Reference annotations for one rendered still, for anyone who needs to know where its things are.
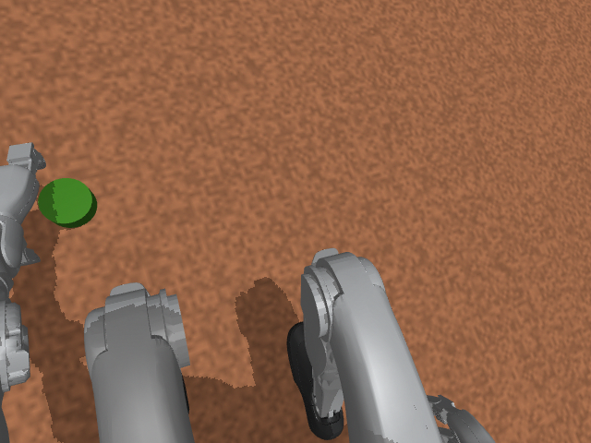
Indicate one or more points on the tin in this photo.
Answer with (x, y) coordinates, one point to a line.
(67, 202)

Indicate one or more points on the left robot arm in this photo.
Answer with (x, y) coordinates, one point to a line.
(14, 339)

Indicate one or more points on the right robot hand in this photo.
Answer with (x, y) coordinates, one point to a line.
(464, 427)

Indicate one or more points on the right robot foot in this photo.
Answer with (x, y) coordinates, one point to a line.
(324, 428)

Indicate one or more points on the left robot hand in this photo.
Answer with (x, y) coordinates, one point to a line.
(19, 188)

